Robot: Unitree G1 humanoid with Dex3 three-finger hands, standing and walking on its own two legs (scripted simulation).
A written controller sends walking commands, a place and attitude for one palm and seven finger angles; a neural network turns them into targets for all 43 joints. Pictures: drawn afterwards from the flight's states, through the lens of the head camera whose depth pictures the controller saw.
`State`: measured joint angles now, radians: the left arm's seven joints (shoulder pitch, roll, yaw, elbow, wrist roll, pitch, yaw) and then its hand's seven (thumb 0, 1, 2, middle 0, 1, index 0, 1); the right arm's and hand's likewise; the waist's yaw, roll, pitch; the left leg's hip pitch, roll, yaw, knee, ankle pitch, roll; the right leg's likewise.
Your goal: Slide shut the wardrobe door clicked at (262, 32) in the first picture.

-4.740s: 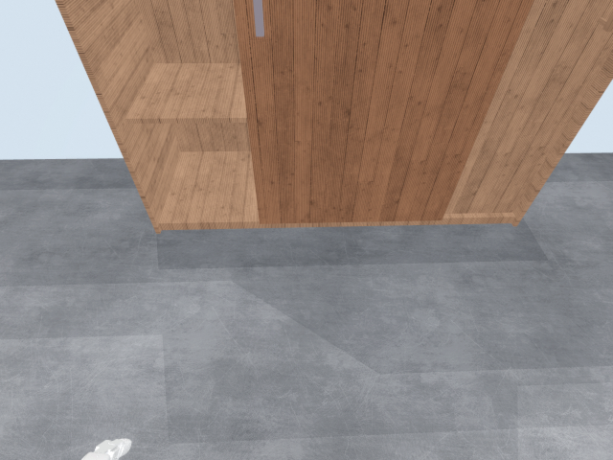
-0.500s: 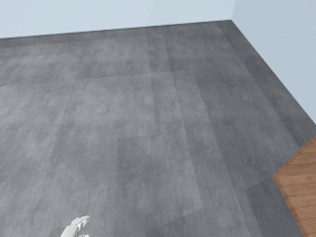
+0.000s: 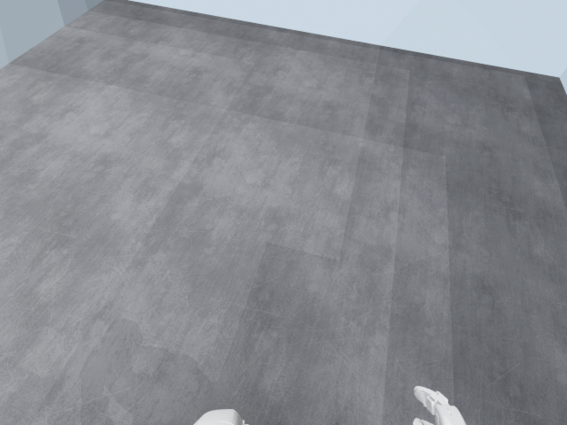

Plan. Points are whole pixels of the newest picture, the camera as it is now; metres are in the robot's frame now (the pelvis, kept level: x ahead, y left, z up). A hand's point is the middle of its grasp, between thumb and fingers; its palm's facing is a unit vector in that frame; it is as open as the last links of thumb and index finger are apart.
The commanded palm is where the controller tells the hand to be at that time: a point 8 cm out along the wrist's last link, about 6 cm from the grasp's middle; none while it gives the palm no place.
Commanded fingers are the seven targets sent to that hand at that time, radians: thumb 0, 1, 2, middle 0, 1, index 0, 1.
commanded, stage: turn to face it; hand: right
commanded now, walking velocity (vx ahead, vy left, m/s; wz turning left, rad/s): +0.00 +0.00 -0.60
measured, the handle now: out of the picture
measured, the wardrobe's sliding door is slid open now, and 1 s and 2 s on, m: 0.44 0.44 0.44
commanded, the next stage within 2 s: none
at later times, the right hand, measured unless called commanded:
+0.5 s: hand out of the picture +0.03 -0.26 -0.16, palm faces +0.30 +0.92 -0.25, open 7.4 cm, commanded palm none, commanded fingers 0.00 -0.90 -0.90 0.20 0.30 0.20 0.30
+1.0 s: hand out of the picture -0.04 -0.17 -0.13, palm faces +0.56 +0.78 -0.26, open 7.4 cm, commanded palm none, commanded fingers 0.00 -0.90 -0.90 0.20 0.30 0.20 0.30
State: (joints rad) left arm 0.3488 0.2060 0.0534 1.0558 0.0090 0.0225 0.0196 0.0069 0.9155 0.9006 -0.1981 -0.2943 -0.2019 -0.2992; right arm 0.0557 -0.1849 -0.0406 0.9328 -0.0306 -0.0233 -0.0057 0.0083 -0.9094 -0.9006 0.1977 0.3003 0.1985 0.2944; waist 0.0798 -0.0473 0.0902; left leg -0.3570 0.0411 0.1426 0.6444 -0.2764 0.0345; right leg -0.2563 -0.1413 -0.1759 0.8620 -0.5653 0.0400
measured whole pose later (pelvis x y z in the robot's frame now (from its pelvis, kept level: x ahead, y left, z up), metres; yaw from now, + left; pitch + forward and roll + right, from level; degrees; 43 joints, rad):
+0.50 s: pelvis +0.01 -0.03 +0.02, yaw -15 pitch +1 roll +2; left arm 0.24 0.19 0.06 0.93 0.02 0.01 0.00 0.01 0.91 0.90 -0.20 -0.29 -0.20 -0.30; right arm 0.19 -0.25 -0.10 0.96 -0.02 0.06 -0.02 0.01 -0.91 -0.90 0.20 0.30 0.20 0.29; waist 0.02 0.02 0.05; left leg -0.50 0.07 0.03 1.10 -0.38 -0.08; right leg -0.33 0.00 -0.07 0.51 -0.21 -0.06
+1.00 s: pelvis +0.01 +0.04 +0.02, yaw -36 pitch -1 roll -2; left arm 0.17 0.27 0.10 0.91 0.02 0.09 -0.04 0.01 0.91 0.90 -0.20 -0.29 -0.20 -0.30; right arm 0.22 -0.17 -0.02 0.89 -0.03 0.02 -0.02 0.01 -0.90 -0.90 0.21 0.30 0.21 0.30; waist 0.02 -0.02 0.07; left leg -0.19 0.11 0.18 0.51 -0.29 0.00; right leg -0.49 -0.03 -0.03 1.02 -0.41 0.08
